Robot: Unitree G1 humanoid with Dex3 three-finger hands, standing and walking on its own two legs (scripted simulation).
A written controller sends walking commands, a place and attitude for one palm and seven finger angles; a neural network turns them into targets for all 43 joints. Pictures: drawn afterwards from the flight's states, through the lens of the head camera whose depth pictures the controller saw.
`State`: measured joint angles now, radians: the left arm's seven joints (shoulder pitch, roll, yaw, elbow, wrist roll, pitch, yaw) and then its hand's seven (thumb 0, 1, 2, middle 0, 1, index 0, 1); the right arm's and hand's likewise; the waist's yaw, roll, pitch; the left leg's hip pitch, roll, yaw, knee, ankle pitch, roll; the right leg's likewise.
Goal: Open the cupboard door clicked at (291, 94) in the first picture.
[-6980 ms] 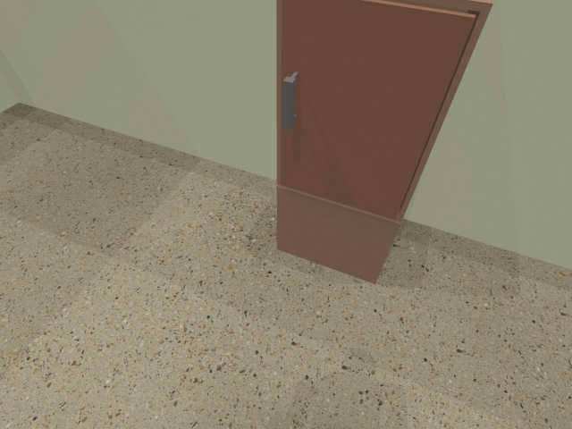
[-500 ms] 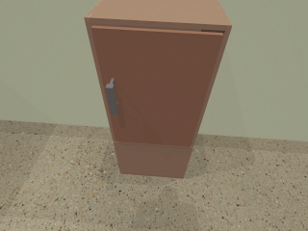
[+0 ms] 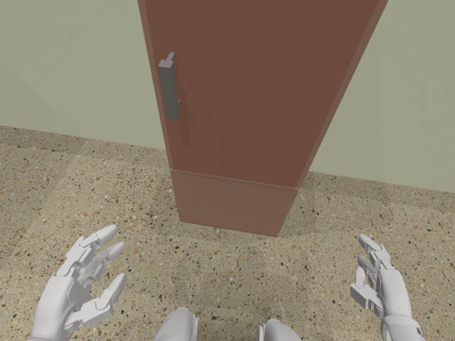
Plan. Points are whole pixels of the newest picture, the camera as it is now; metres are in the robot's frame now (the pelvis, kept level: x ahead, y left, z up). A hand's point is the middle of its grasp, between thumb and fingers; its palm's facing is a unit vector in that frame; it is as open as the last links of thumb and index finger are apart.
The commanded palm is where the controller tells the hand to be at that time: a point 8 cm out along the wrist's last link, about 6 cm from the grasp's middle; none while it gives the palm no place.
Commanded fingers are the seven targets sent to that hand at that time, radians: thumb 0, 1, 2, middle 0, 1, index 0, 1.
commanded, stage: raise the hand with hooked fingers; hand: left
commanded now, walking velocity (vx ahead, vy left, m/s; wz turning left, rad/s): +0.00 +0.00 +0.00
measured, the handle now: (172, 87) +0.60 +0.18 +0.09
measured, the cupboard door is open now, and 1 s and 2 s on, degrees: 0 0 0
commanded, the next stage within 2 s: move the hooked fingers beside the handle in 1.66 s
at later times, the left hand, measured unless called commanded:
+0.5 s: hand (85, 247) +0.24 +0.24 +0.06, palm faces -0.04 -1.00 -0.05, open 11.7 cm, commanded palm +0.21 +0.30 +0.07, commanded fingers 0.00 -0.22 0.42 -0.28 -1.02 -0.28 -1.02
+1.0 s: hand (60, 211) +0.28 +0.28 +0.09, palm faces -0.04 -1.00 -0.06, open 13.8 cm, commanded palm +0.26 +0.34 +0.10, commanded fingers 0.00 -0.50 0.30 -0.30 -1.20 -0.30 -1.20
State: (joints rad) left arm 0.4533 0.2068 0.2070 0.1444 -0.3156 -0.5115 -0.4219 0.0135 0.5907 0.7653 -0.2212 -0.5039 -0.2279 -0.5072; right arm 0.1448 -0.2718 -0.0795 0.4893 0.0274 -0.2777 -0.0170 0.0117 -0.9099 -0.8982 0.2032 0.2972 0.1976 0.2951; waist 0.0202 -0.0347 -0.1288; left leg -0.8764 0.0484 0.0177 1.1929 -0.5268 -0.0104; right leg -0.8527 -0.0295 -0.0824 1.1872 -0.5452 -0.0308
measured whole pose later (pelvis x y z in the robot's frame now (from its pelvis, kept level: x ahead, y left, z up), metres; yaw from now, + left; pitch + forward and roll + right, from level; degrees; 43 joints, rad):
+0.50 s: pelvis +0.01 +0.01 +0.01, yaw +0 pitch +15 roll -2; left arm 0.32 0.31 0.32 0.10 -0.36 -0.37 -0.44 0.01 0.01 0.52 -0.26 -0.88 -0.27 -0.88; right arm 0.28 -0.25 0.00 0.57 0.03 -0.23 -0.05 0.01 -0.91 -0.90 0.21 0.30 0.20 0.30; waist -0.02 0.02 -0.12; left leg -0.88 0.05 0.00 1.13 -0.51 0.01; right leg -0.83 -0.02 -0.10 1.08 -0.50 -0.01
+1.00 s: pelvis +0.01 +0.02 +0.03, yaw +0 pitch +12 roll -3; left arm 0.09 0.40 0.38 0.27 -0.37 -0.30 -0.52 -0.01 -0.47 0.31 -0.29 -1.18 -0.30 -1.19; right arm 0.26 -0.26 0.05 0.52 0.04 -0.22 -0.05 0.01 -0.91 -0.90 0.21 0.30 0.20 0.30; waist 0.00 0.02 -0.11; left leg -0.79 0.04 0.00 1.04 -0.48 0.02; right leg -0.73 -0.02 -0.10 0.98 -0.46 0.00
